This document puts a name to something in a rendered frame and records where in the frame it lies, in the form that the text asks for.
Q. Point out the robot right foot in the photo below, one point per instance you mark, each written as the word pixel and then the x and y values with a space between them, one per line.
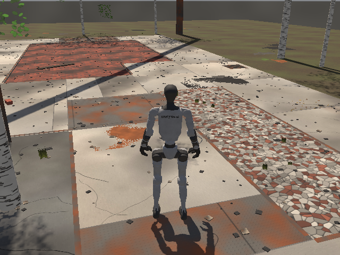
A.
pixel 183 214

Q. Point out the right robot forearm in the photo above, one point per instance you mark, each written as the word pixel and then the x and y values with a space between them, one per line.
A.
pixel 194 141

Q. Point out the left robot upper arm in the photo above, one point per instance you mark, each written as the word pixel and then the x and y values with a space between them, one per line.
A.
pixel 151 120

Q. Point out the right robot upper arm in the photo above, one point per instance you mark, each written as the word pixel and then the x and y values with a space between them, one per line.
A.
pixel 189 121

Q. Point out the robot left hand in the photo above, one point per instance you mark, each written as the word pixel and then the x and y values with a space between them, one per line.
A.
pixel 147 148

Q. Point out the robot right hand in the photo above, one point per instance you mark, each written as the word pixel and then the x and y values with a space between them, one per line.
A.
pixel 192 150

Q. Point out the left robot thigh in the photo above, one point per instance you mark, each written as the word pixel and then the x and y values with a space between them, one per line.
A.
pixel 157 157

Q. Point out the left robot forearm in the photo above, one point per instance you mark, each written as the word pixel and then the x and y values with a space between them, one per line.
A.
pixel 145 139

